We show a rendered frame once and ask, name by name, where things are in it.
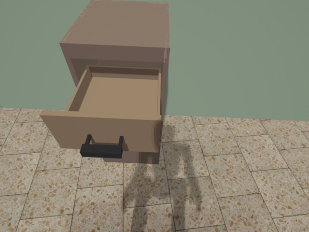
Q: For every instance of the cabinet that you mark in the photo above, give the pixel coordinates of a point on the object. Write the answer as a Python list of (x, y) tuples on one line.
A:
[(123, 34)]

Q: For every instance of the drawer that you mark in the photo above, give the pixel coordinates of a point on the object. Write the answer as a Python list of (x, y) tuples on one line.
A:
[(110, 102)]

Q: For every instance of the handle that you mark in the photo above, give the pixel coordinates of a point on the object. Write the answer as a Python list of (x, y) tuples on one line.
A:
[(101, 151)]

